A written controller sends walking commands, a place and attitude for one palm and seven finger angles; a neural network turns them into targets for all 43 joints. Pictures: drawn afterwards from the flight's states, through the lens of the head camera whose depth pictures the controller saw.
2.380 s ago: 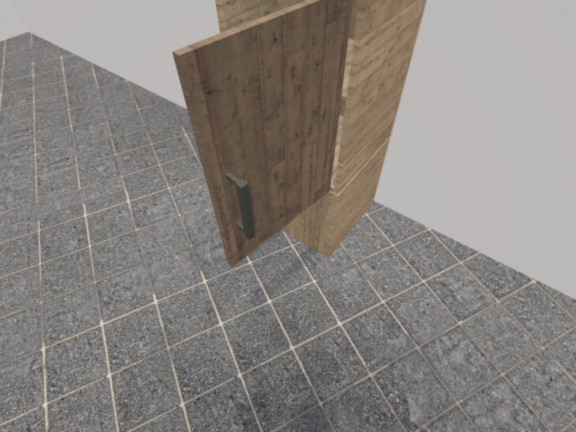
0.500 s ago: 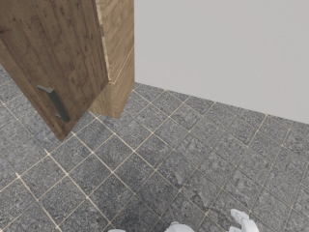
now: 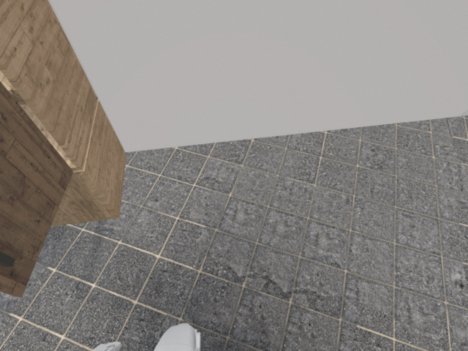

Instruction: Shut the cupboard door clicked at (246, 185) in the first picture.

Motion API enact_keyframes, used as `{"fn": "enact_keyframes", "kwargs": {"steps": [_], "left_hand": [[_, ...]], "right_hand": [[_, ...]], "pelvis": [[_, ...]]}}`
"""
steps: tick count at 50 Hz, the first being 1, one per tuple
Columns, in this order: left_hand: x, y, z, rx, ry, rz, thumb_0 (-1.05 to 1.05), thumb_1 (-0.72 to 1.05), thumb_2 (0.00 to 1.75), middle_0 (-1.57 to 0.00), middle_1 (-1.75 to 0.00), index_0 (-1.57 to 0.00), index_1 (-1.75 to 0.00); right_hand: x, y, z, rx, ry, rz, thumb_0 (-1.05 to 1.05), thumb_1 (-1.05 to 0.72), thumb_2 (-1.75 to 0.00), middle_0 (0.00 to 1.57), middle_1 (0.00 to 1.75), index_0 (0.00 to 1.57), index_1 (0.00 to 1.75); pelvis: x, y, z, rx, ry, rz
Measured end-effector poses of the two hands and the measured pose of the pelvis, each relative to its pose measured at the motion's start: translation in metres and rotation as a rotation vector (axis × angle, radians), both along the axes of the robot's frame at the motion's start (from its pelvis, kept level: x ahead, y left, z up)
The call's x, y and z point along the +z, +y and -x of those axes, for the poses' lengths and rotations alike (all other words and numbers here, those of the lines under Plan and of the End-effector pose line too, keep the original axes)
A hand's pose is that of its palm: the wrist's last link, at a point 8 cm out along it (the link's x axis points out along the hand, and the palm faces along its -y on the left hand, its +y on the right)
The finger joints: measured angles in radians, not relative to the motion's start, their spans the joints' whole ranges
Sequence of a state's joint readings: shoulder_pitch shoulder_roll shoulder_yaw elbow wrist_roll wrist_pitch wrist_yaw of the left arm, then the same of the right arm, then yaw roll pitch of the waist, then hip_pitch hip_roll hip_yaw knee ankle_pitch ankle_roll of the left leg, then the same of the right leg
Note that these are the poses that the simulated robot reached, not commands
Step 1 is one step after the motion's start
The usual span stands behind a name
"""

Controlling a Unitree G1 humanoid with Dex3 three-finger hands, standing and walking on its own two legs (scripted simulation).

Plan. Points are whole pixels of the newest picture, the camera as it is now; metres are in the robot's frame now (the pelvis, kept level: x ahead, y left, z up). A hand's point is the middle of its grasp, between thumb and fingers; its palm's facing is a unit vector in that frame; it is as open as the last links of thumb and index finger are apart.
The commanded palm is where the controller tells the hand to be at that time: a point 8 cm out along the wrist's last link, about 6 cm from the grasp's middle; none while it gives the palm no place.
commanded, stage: walk to a spot facing it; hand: left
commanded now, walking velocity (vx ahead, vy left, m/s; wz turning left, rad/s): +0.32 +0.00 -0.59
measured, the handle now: out of the picture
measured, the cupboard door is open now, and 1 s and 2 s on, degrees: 82 82 82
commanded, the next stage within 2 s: turn to face it in 1.18 s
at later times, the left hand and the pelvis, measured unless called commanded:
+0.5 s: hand (174, 248) +0.33 +0.16 -0.16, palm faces -0.35 -0.92 -0.19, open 7.4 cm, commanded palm none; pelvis +0.16 +0.00 +0.00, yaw -18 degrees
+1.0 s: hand (225, 220) +0.41 +0.05 -0.16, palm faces -0.35 -0.91 -0.23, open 7.2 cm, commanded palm none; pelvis +0.35 -0.13 +0.00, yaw -25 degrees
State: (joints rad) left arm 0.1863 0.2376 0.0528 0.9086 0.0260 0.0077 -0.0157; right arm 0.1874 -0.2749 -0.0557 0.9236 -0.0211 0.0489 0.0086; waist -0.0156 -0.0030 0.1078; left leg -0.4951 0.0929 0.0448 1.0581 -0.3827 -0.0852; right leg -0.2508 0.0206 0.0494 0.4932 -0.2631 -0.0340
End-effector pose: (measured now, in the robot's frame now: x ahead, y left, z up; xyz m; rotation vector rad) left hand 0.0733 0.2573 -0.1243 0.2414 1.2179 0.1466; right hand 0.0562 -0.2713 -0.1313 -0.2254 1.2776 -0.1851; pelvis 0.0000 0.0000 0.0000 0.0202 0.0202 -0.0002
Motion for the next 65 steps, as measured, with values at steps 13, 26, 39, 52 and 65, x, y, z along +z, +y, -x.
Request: {"fn": "enact_keyframes", "kwargs": {"steps": [13, 26, 39, 52, 65], "left_hand": [[-0.028, 0.024, -0.063, -0.078, 0.11, 0.068, 0.01, 0.91, 0.9, -0.2, -0.3, -0.2, -0.3], [-0.009, -0.065, -0.289, -0.385, -0.058, 0.087, 0.0, 0.92, 0.9, -0.19, -0.3, -0.19, -0.3], [-0.007, -0.169, -0.364, -0.447, -0.051, 0.054, 0.0, 0.92, 0.9, -0.2, -0.3, -0.2, -0.3], [-0.006, -0.169, -0.343, -0.279, 0.208, 0.009, 0.0, 0.93, 0.9, -0.2, -0.3, -0.2, -0.3], [-0.036, -0.197, -0.431, -0.25, 0.39, 0.047, 0.0, 0.91, 0.9, -0.2, -0.3, -0.2, -0.3]], "right_hand": [[0.011, 0.046, -0.06, -0.087, -0.163, 0.026, 0.0, -0.91, -0.9, 0.2, 0.3, 0.2, 0.3], [0.0, 0.071, 0.024, -0.396, 0.203, -0.082, 0.0, -0.91, -0.9, 0.2, 0.3, 0.2, 0.3], [-0.017, -0.03, -0.095, -0.495, 0.086, -0.104, 0.01, -0.91, -0.9, 0.2, 0.3, 0.2, 0.3], [-0.004, -0.114, -0.309, -0.381, -0.152, -0.091, 0.0, -0.91, -0.9, 0.19, 0.3, 0.2, 0.3], [-0.011, -0.138, -0.448, -0.368, -0.191, -0.032, 0.0, -0.91, -0.9, 0.2, 0.3, 0.2, 0.3]], "pelvis": [[-0.008, 0.034, -0.076, -0.158, 0.007, 0.029], [-0.005, -0.003, -0.166, -0.321, 0.008, 0.021], [-0.004, -0.09, -0.255, -0.411, -0.024, -0.005], [0.002, -0.139, -0.369, -0.438, -0.005, 0.004], [-0.017, -0.167, -0.507, -0.442, -0.039, 0.014]]}}
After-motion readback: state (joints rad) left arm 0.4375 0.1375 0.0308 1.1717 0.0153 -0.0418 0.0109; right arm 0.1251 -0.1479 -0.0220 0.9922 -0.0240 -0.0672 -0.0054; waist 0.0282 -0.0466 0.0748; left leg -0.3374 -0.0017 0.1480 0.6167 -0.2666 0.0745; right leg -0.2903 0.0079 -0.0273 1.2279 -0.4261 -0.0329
